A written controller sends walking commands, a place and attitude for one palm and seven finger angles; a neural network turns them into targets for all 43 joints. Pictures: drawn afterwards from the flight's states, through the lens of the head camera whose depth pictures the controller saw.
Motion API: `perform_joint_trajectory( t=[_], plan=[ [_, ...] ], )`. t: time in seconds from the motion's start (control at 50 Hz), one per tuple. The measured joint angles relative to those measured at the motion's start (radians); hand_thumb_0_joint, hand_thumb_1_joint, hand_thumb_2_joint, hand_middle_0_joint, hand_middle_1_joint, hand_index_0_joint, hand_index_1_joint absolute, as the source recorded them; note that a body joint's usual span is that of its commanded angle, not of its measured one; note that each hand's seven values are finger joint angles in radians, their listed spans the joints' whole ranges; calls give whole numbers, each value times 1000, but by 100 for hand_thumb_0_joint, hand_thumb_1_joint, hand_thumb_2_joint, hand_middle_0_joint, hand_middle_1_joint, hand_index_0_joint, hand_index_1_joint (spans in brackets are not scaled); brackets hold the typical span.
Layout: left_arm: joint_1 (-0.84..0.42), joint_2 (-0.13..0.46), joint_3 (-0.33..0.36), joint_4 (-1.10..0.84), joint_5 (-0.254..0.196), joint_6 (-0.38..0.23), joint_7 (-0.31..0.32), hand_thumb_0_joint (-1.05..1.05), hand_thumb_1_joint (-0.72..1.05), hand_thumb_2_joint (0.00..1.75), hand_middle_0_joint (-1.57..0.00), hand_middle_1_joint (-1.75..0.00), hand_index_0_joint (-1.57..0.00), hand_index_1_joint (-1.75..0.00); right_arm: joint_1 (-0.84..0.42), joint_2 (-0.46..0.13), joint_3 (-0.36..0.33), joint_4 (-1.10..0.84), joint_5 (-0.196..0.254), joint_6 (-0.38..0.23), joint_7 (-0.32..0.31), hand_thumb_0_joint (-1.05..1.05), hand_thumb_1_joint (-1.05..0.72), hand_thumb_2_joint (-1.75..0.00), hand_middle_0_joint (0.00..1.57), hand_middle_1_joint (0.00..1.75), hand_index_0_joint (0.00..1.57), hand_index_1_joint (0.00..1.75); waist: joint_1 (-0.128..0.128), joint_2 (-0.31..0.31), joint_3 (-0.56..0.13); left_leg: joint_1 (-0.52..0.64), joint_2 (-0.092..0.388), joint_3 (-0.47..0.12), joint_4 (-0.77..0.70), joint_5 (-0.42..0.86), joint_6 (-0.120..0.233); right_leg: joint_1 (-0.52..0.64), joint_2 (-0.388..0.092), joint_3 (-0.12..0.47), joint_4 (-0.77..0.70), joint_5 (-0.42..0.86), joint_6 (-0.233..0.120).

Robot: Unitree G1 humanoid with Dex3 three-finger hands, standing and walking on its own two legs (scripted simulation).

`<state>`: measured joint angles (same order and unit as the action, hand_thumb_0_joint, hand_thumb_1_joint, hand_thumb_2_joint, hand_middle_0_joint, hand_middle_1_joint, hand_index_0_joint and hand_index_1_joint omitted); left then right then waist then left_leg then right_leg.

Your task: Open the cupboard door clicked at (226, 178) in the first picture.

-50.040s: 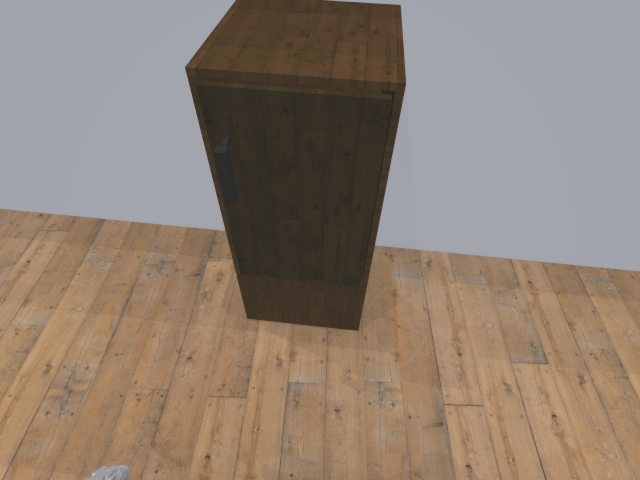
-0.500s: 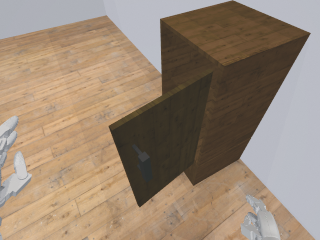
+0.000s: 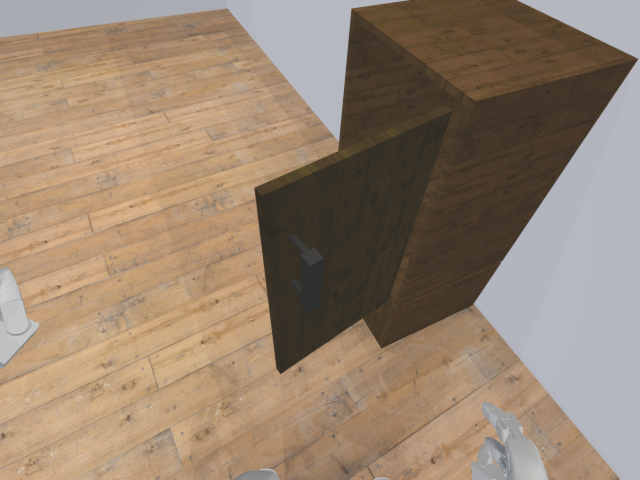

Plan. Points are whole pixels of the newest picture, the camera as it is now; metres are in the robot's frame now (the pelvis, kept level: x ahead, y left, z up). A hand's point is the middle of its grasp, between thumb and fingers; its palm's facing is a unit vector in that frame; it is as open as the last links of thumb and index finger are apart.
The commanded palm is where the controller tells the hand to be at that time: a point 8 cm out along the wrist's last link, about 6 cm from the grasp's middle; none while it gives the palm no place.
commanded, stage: step back with the hand held close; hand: left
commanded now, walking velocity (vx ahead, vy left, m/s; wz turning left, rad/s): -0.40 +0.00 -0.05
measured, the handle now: (303, 273) +0.42 +0.05 -0.03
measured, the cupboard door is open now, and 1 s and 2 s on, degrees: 100 100 100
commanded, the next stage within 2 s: stop stepping back and stand still in 0.48 s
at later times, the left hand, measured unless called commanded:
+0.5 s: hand out of the picture +0.15 +0.25 +0.18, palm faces +0.39 -0.82 -0.43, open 7.4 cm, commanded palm +0.09 +0.29 +0.19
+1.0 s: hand out of the picture +0.11 +0.24 +0.16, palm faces +0.39 -0.82 -0.41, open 7.4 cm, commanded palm +0.04 +0.28 +0.19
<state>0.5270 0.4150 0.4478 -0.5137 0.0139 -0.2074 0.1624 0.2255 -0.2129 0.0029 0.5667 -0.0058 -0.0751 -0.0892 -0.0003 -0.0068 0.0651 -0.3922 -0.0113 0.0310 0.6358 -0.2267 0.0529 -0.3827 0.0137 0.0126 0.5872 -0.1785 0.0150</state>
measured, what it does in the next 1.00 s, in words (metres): walks backwards: right foot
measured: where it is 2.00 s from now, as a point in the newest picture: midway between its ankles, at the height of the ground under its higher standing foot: outside the picture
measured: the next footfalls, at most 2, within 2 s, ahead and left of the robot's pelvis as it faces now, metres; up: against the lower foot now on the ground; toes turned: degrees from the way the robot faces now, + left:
right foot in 0.52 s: -0.16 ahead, -0.12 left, +0.00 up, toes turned -3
left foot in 1.18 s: -0.02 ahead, +0.08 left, +0.00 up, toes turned -6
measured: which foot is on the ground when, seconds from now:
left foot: down 0.00-1.00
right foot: down 0.00-0.20, up 0.22-0.50, down 0.52-1.00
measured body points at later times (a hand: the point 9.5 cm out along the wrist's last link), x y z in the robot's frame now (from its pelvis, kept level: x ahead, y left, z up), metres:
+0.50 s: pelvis -0.07 +0.00 +0.01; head -0.03 +0.03 +0.46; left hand +0.13 +0.29 +0.21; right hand +0.11 -0.22 -0.06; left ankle +0.07 +0.09 -0.72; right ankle -0.22 -0.13 -0.70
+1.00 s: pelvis -0.13 -0.01 +0.01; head -0.12 +0.01 +0.46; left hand +0.08 +0.29 +0.19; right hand -0.01 -0.27 -0.08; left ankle -0.02 +0.09 -0.72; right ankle -0.21 -0.12 -0.72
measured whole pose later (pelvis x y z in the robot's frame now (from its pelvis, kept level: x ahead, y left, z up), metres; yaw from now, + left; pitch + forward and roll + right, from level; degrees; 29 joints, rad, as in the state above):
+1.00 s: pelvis -0.13 -0.01 +0.01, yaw -5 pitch -1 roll +0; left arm 0.48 0.40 0.43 -0.44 -0.04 -0.17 0.16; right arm 0.24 -0.20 0.00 0.68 -0.01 -0.16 -0.10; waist -0.01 -0.05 0.02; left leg -0.38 -0.02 0.01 0.48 -0.09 0.02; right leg -0.14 0.01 0.03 0.58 -0.45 0.00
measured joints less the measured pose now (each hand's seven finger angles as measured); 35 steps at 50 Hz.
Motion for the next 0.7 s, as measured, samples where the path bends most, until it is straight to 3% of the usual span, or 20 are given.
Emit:
perform_joint_trajectory(
  t=[0.12,0.2,0.28,0.32,0.38,0.44,0.52,0.54,0.6,0.64,0.7],
  plan=[
    [-11,-26,-6,-21,-16,-8,8,1,89,89,-21,-30,-21,-30,-24,-4,-7,33,-5,-1,17,1,-91,-90,20,30,20,30,7,0,-1,-58,-2,-12,76,-125,-22,-31,5,0,1,19,-7],
    [-11,-5,-19,-49,-24,-12,12,1,89,89,-21,-30,-21,-30,-45,-7,-9,42,-4,14,14,1,-91,-90,20,30,20,30,-8,-20,9,-68,-6,-5,40,-24,-7,-54,-3,0,12,1,-1],
    [-14,33,11,-54,-16,-13,3,1,89,89,-21,-31,-21,-31,-43,16,-26,49,-15,-12,8,2,-91,-90,20,30,20,30,-22,14,13,-70,26,-36,-17,87,15,-100,77,32,383,-195,0],
    [-2,49,33,-59,-27,-16,9,1,89,89,-21,-31,-21,-31,-36,36,-23,64,-17,-27,18,2,-91,-90,20,30,20,30,-13,10,-10,-68,39,-41,-68,110,9,-65,88,28,461,-247,-4],
    [17,38,38,-70,-44,-11,21,1,89,89,-21,-30,-21,-31,-32,57,-8,79,-21,-46,32,2,-91,-90,20,30,20,30,8,2,-53,-66,60,-29,-162,167,-4,40,67,5,375,-307,-12],
    [8,15,10,-67,-55,-1,19,1,89,89,-21,-30,-21,-30,-45,67,8,86,-28,-59,39,1,-91,-90,20,30,20,30,21,-3,-80,-70,72,-14,-254,234,-15,159,51,-10,178,-339,-27],
    [-4,47,8,-71,-72,-5,-5,1,89,90,-20,-30,-20,-30,-99,78,26,64,-36,-47,50,1,-90,-90,20,30,20,30,34,-50,-77,-118,69,40,-285,292,-31,284,11,4,-160,-174,-63],
    [-9,58,12,-72,-74,-15,-11,1,89,90,-20,-30,-20,-30,-121,75,31,61,-36,-42,49,1,-90,-90,20,30,20,30,37,-57,-65,-143,75,57,-250,285,-35,287,4,18,-185,-210,-39],
    [-26,59,-25,-63,-70,-22,-33,1,89,89,-21,-30,-21,-30,-138,52,26,81,-25,-27,36,1,-90,-90,20,30,20,30,13,-14,-28,-151,87,12,-180,213,-55,291,35,13,-147,-234,-10],
    [6,79,-20,-79,-75,-18,-45,1,89,89,-21,-30,-21,-30,-109,41,23,74,-12,-18,25,1,-91,-90,20,30,20,30,-10,-13,-34,-117,78,-1,-169,264,-51,298,37,13,-109,-246,-9],
    [54,111,6,-68,-85,-12,-53,1,89,89,-21,-31,-21,-31,-57,30,12,54,-5,-7,13,1,-91,-90,20,30,20,30,-51,-25,-51,-95,57,-10,-178,244,-40,310,24,-2,-88,-259,-15]
  ],
)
